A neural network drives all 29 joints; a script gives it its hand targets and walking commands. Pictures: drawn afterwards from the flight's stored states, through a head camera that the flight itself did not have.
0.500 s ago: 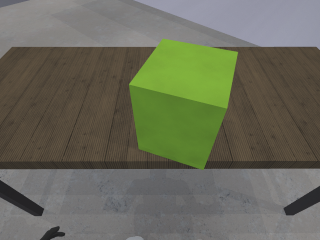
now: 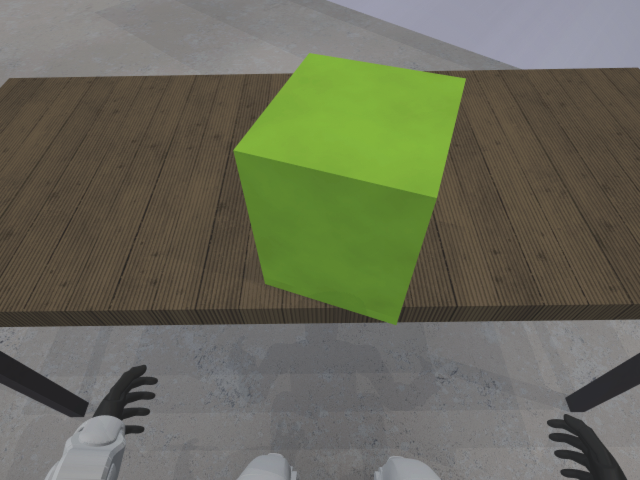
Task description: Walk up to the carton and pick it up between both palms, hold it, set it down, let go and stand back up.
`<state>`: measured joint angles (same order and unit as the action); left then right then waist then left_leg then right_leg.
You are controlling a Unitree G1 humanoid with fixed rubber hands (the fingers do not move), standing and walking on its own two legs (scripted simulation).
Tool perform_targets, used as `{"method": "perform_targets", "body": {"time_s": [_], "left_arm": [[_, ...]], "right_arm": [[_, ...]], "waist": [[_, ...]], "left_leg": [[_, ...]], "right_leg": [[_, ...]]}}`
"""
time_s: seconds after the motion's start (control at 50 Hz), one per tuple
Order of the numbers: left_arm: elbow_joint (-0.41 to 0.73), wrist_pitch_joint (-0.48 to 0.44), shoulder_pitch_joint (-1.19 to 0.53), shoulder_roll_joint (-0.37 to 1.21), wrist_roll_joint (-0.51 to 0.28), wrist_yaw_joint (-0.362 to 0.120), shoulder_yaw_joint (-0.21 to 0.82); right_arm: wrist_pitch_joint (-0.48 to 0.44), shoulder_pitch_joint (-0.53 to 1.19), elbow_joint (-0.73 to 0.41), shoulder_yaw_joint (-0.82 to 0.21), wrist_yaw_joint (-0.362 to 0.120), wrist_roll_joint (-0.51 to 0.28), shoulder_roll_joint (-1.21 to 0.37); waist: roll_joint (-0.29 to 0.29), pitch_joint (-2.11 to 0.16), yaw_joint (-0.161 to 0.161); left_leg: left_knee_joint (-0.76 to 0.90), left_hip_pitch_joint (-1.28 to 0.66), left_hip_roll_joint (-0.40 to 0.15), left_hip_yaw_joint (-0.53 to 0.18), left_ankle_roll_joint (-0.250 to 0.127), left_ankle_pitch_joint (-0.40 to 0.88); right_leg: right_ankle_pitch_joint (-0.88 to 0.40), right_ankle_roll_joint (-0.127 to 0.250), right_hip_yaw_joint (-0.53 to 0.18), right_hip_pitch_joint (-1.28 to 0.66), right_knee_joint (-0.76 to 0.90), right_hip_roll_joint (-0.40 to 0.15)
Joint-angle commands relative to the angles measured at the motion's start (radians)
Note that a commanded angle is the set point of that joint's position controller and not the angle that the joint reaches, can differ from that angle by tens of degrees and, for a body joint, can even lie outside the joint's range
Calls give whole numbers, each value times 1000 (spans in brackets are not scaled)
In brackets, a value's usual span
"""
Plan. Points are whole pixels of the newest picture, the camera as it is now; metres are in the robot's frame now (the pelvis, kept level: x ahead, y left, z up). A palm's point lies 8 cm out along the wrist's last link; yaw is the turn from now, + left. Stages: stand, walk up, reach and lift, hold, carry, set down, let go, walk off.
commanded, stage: reach and lift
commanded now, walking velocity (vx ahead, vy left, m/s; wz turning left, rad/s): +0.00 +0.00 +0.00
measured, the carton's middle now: (354, 193) +0.45 -0.01 +0.10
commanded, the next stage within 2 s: none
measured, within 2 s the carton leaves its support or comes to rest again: neither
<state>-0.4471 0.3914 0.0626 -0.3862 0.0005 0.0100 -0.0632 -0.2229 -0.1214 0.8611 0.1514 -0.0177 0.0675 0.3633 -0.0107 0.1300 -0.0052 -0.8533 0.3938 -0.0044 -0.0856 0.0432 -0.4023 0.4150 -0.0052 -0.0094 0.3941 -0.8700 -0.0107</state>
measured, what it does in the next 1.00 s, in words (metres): stands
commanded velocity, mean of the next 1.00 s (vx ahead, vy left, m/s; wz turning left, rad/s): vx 0.00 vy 0.00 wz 0.00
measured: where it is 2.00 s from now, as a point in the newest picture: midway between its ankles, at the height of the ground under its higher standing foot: outside the picture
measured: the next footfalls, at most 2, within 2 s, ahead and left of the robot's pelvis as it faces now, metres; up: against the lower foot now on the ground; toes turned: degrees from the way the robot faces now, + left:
none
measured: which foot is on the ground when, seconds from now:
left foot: down 0.00-1.00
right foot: down 0.00-1.00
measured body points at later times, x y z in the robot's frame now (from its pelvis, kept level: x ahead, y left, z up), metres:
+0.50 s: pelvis +0.01 +0.02 +0.04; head -0.01 +0.05 +0.49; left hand +0.21 +0.30 -0.01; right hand +0.17 -0.24 -0.01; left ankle +0.04 +0.15 -0.70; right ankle +0.03 -0.12 -0.70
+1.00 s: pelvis +0.03 +0.02 +0.05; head +0.03 +0.05 +0.50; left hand +0.26 +0.28 +0.06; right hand +0.20 -0.20 +0.05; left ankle +0.04 +0.15 -0.70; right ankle +0.03 -0.12 -0.70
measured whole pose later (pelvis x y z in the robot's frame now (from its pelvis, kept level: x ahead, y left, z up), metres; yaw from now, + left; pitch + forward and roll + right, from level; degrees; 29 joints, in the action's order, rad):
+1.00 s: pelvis +0.03 +0.02 +0.05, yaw -1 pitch -7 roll -1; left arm 0.01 0.29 0.25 -0.42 -0.06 -0.12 -0.10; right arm 0.08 -0.40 0.02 -0.01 0.22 -0.06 0.08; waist -0.06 0.12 -0.01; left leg -0.39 0.03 -0.02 -0.05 0.02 -0.23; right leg 0.20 -0.03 -0.03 0.01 -0.34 -0.01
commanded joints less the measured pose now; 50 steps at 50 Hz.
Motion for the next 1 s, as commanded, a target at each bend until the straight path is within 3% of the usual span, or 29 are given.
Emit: {"method": "perform_targets", "body": {"time_s": [0.0,0.1,0.24,0.34,0.4,0.42,0.44,0.5,0.58,0.64,0.74,0.8,0.9,0.96,0.98], "left_arm": [[113,-7,51,-167,95,-27,-103],[149,-54,55,-168,71,-38,-129],[181,-91,56,-167,30,-51,-95],[241,-95,37,-173,11,-54,-81],[295,-98,53,-160,-10,-57,-72],[295,-95,60,-152,-18,-60,-58],[297,-93,89,-143,-15,-61,-50],[336,-106,81,-135,-23,-62,-40],[403,-121,124,-132,-43,-65,-40],[418,-121,140,-135,-55,-72,-54],[501,-109,163,-158,-104,-103,-68],[525,-109,147,-173,-134,-122,-80],[620,-126,185,-206,-148,-144,-103],[643,-147,203,-224,-164,-159,-114],[649,-153,219,-214,-174,-159,-114]], "right_arm": [[-41,-45,-154,8,45,-18,110],[-47,-60,-245,-27,71,-25,55],[-3,-115,-332,-63,98,-54,-30],[56,-133,-431,-56,110,-74,-64],[78,-156,-500,-59,121,-86,-90],[87,-157,-518,-50,123,-84,-91],[98,-161,-537,-52,121,-97,-93],[107,-157,-606,-36,122,-92,-77],[138,-184,-691,-57,128,-112,-98],[163,-203,-741,-64,135,-121,-112],[220,-265,-861,-106,175,-161,-201],[261,-291,-960,-116,200,-152,-234],[303,-381,-1094,-168,238,-188,-272],[297,-423,-1162,-181,259,-199,-288],[293,-429,-1179,-198,266,-205,-304]], "waist": [[-138,-199,6],[-123,-154,25],[-115,-83,13],[-23,-35,11],[-14,-41,7],[-12,-45,6],[37,-49,8],[103,-60,9],[152,-82,21],[136,-84,31],[58,-55,49],[13,-22,45],[51,-46,54],[43,-76,58],[57,-76,77]], "left_leg": [[219,-189,9,186,-58,211],[320,-220,37,198,-51,214],[442,-264,49,234,-58,148],[508,-266,44,250,-59,120],[513,-301,48,257,-53,147],[521,-302,41,250,-57,139],[553,-294,31,253,-54,128],[626,-139,-14,243,-73,61],[679,-44,-42,239,-80,68],[655,-77,-27,248,-72,99],[599,-274,18,256,-55,190],[599,-332,15,251,-64,171],[580,-377,15,240,-53,230],[561,-421,14,227,-44,281],[561,-430,12,225,-39,303]], "right_leg": [[-486,-14,29,-220,308,-3],[-497,-41,-6,-315,379,-3],[-326,-47,-22,-346,502,-2],[-161,-14,-29,-362,570,-5],[-123,6,-22,-343,595,-9],[-128,11,-15,-363,590,-3],[-152,10,1,-388,584,8],[-220,-1,32,-552,514,59],[-297,-15,43,-682,479,79],[-295,-16,30,-638,494,69],[-256,-11,-9,-462,603,6],[-209,-11,-15,-397,636,-3],[-319,-24,-24,-378,640,-17],[-373,-27,-30,-363,651,-22],[-379,-26,-29,-351,651,-23]]}}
